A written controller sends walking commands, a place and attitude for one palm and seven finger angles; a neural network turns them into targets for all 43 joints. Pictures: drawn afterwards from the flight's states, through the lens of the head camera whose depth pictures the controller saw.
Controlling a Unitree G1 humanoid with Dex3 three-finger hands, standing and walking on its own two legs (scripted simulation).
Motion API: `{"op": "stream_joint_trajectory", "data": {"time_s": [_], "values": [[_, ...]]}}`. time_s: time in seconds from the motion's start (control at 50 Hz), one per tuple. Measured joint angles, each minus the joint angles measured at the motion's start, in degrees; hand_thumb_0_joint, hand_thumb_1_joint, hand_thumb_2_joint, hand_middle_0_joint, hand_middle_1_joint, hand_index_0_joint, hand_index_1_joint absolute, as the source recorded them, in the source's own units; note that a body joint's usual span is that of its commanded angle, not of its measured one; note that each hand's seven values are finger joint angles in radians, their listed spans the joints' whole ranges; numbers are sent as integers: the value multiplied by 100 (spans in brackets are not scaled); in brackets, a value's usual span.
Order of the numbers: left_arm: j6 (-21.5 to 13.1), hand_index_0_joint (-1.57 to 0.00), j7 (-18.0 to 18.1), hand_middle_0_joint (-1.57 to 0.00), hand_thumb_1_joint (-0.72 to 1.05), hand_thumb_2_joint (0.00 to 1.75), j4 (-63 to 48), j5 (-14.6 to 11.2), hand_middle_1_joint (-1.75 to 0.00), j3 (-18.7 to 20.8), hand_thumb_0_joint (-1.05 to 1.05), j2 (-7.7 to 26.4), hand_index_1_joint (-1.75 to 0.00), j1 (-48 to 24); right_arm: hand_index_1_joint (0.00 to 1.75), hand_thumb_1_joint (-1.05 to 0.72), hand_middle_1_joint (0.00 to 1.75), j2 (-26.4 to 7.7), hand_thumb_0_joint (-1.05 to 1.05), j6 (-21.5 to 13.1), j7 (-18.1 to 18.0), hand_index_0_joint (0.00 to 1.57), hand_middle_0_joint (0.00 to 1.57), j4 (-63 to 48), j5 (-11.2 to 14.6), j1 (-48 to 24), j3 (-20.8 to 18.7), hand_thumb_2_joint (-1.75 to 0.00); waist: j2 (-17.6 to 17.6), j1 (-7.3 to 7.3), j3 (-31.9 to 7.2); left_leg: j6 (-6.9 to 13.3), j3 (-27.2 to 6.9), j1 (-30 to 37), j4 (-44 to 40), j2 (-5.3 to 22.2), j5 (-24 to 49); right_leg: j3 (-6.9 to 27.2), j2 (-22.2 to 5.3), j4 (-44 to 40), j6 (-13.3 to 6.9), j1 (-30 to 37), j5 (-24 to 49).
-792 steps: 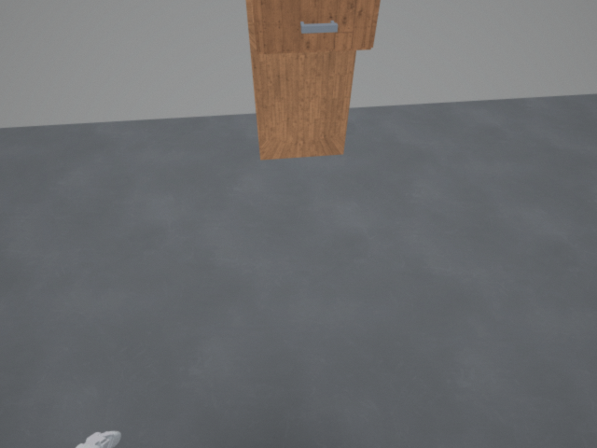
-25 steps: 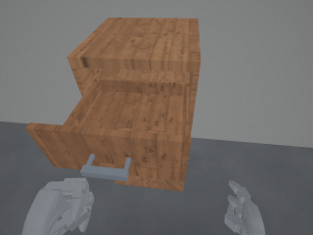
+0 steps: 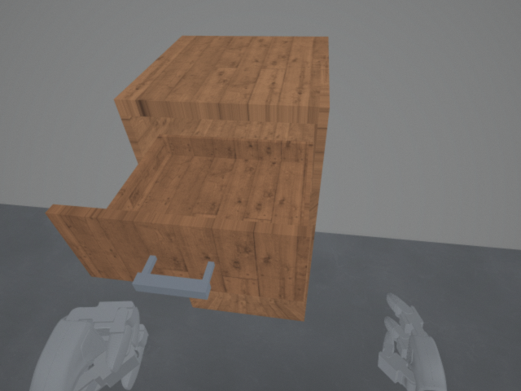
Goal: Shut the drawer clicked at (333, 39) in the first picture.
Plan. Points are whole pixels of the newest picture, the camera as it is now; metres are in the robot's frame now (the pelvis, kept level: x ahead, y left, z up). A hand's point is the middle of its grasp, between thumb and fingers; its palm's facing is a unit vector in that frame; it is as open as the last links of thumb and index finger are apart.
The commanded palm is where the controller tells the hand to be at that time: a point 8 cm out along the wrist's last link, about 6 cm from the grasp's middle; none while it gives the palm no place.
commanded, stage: bring the fist close to the handle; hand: left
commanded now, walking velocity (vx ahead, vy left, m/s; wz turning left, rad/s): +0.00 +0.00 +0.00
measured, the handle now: (176, 275) +0.28 +0.17 +0.05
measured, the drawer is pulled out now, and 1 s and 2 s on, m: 0.30 0.30 0.26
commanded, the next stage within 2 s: push the drawer shut in 1.30 s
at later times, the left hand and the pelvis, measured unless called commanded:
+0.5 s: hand (163, 347) +0.16 +0.14 +0.08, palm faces -0.05 -1.00 -0.04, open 3.2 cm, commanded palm +0.13 +0.20 +0.09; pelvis -0.01 +0.01 -0.01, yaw +0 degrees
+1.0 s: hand (185, 328) +0.20 +0.14 +0.04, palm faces -0.06 -1.00 -0.03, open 3.3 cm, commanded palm +0.17 +0.19 +0.05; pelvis -0.01 +0.01 -0.03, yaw -1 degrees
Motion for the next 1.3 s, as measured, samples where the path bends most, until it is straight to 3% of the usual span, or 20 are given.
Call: {"op": "stream_joint_trajectory", "data": {"time_s": [0.22, 0.52, 0.98, 1.3], "values": [[-260, -140, 217, -140, 90, 90, 471, 273, -160, -373, 1, -162, -160, -340, 30, -90, 30, -28, 2, 151, 49, 20, 20, -7, -123, 37, -52, -90, -56, -89, 115, 33, -6, -310, 214, -44, -11, -1, -57, 245, 17, -315, -34], [-613, -140, 506, -140, 90, 90, 1004, 436, -160, -591, 1, -303, -160, -689, 30, -90, 30, -52, 2, 598, 108, 20, 20, -78, -213, 175, -190, -90, -114, -295, 112, 94, 84, -828, 573, -91, -147, 98, -130, 673, 70, -888, -176], [-1056, -140, 825, -140, 90, 90, 1879, 640, -160, -757, 1, -348, -160, -1563, 30, -90, 30, -54, 2, 1181, 197, 20, 20, -381, -316, 76, -160, -90, -169, -392, 10, 103, 72, -1783, 1304, -70, -475, 110, -144, 1375, 69, -1828, -485], [-1119, -140, 855, -140, 90, 90, 1683, 596, -160, -706, 1, -311, -160, -1202, 30, -90, 30, -46, 2, 1464, 188, 20, 20, -481, -291, 137, -212, -90, -150, -406, -85, 68, 73, -1785, 1297, -41, -517, 117, -112, 1388, 42, -1848, -535]]}}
